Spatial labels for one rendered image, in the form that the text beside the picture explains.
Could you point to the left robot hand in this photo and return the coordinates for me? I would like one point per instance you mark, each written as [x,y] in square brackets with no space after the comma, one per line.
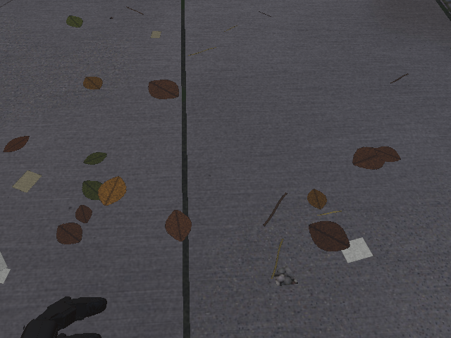
[61,314]

